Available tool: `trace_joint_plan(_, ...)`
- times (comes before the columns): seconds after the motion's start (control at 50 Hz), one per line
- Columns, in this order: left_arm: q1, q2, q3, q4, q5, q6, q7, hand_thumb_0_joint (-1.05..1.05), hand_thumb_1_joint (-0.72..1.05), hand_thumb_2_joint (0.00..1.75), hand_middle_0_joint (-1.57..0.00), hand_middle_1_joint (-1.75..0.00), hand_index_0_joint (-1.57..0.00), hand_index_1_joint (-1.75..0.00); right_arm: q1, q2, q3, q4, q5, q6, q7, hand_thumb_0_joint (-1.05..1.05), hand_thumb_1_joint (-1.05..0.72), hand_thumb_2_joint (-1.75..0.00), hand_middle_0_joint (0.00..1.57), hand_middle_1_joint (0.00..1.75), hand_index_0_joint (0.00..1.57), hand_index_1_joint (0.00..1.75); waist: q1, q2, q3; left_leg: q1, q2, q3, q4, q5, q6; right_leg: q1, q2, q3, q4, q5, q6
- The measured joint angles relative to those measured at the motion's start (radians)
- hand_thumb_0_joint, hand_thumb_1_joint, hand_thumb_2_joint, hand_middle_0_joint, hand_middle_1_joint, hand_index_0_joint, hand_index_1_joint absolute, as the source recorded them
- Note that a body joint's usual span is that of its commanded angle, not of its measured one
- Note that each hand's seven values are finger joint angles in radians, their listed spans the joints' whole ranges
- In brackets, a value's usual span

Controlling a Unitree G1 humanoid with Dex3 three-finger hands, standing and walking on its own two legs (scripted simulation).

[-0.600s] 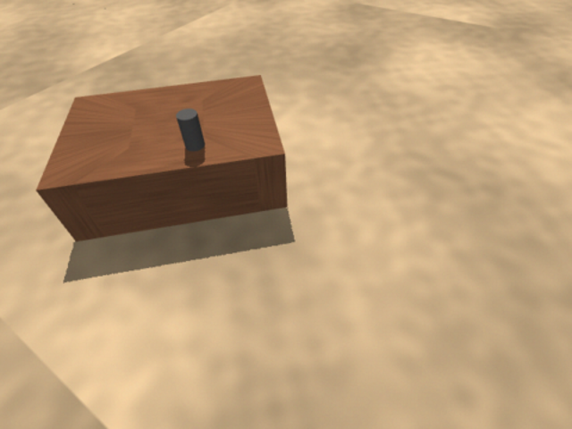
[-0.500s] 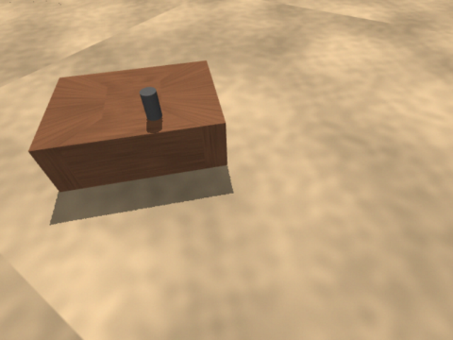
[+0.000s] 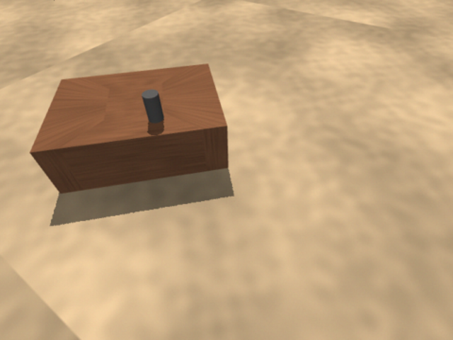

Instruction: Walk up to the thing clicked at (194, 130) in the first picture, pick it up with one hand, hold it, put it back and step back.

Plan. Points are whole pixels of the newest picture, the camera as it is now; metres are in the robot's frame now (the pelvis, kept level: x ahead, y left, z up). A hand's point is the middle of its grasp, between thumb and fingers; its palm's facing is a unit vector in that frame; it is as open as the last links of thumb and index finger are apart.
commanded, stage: stand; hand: left
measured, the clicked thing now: (153, 106) +1.32 +0.39 -0.37
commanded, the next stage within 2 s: walk up in 0.52 s
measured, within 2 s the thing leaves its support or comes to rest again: neither
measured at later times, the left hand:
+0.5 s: hand out of the picture +0.06 +0.25 -0.16, palm faces -0.02 -0.94 -0.33, open 7.4 cm
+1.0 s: hand out of the picture +0.08 +0.32 -0.18, palm faces +0.10 -0.91 -0.40, open 7.4 cm
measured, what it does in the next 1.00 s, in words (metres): walks ahead: left foot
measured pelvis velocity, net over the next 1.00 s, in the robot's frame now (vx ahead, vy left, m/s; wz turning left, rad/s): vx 0.12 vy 0.03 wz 0.11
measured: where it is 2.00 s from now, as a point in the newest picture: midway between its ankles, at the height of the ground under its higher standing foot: (219, 284)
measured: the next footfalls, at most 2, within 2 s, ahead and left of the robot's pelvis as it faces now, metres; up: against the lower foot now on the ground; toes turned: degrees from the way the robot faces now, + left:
left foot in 1.00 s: +0.29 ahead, +0.18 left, +0.00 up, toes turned +10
right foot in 1.48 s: +0.47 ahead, -0.06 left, +0.00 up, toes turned +1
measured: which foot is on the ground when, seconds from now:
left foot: down 0.00-0.70, up 0.72-0.98, down 1.00-1.00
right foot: down 0.00-1.00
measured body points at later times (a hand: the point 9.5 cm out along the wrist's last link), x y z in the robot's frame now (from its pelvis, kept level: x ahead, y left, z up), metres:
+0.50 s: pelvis +0.00 +0.00 +0.00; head +0.01 +0.00 +0.45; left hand +0.07 +0.30 -0.13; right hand +0.07 -0.30 -0.13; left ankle -0.01 +0.12 -0.75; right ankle -0.01 -0.13 -0.75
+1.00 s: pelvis +0.12 +0.03 -0.03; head +0.15 +0.05 +0.42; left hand +0.07 +0.37 -0.15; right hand +0.29 -0.27 -0.13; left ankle +0.25 +0.18 -0.75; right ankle -0.01 -0.13 -0.75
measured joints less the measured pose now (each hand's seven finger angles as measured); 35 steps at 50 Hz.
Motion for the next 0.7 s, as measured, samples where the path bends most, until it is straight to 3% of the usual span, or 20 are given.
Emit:
trace_joint_plan(0.52, 0.024, 0.002, -0.005, -0.004, 0.001, 0.002, -0.001, 0.0, 0.9, 0.9, -0.21, -0.3, -0.2, -0.3, 0.011, -0.004, -0.001, 0.01, 0.0, 0.001, 0.003, 0.01, -0.9, -0.9, 0.2, 0.3, 0.2, 0.3, 0.0, -0.001, -0.004, -0.004, -0.009, -0.001, -0.007, 0.01, 0.006, -0.006, -0.009, -0.001, 0.001, 0.005, 0.006)
trace_joint_plan(0.62, 0.069, 0.027, 0.04, -0.059, 0.022, -0.017, -0.04, 0.0, 0.9, 0.9, -0.21, -0.3, -0.2, -0.3, 0.077, -0.015, -0.048, -0.043, -0.019, 0.0, 0.049, 0.01, -0.9, -0.9, 0.2, 0.3, 0.2, 0.3, 0.001, -0.005, -0.037, -0.063, -0.02, -0.019, 0.116, -0.147, 0.045, -0.081, -0.012, -0.012, 0.181, -0.251, -0.046)
trace_joint_plan(0.66, 0.085, 0.048, 0.055, -0.078, 0.024, -0.025, -0.043, 0.0, 0.9, 0.9, -0.21, -0.3, -0.2, -0.3, 0.095, -0.025, -0.062, -0.059, -0.023, 0.001, 0.057, 0.01, -0.9, -0.9, 0.2, 0.3, 0.2, 0.3, 0.005, -0.003, -0.034, -0.079, -0.016, -0.023, 0.153, -0.116, 0.041, -0.092, -0.009, -0.019, 0.212, -0.216, -0.055)
trace_joint_plan(0.7, 0.105, 0.061, 0.068, -0.091, 0.025, -0.04, -0.04, 0.0, 0.9, 0.9, -0.21, -0.3, -0.2, -0.3, 0.11, -0.038, -0.075, -0.068, -0.023, 0.008, 0.062, 0.01, -0.9, -0.9, 0.2, 0.3, 0.2, 0.3, 0.009, 0.014, -0.026, -0.092, 0.0, -0.04, 0.226, -0.141, 0.032, -0.067, 0.004, -0.04, 0.201, -0.131, -0.037)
